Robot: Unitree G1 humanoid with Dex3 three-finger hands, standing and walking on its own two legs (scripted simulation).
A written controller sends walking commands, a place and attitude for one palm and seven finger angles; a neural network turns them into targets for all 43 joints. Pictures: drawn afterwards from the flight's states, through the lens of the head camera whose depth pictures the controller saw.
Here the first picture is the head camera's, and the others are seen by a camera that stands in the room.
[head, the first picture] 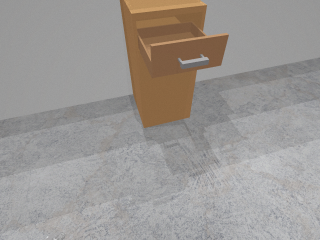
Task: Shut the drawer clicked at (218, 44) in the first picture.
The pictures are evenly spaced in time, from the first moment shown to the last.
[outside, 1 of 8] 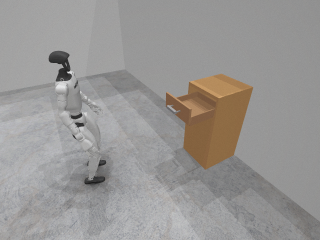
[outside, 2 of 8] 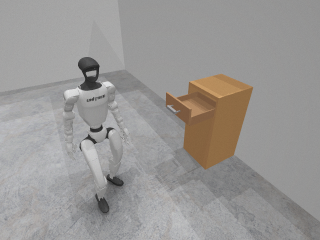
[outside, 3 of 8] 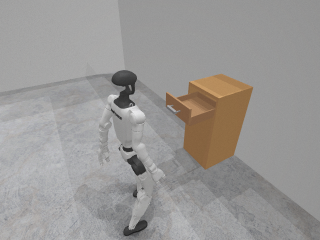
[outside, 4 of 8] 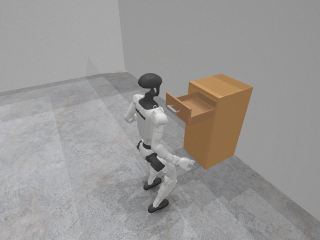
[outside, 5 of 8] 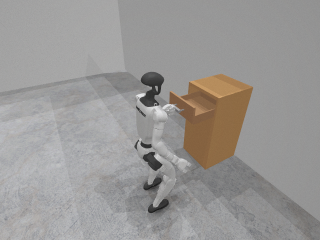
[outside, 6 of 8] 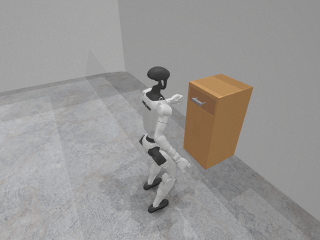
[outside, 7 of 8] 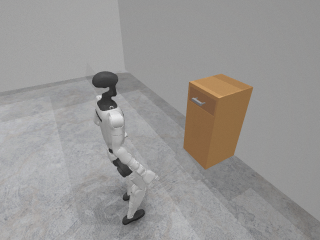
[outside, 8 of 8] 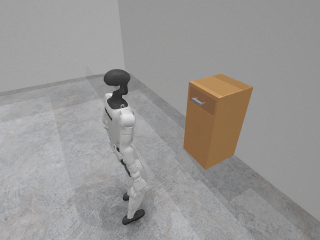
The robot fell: no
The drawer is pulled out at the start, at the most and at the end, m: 0.29 0.29 0.00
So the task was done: yes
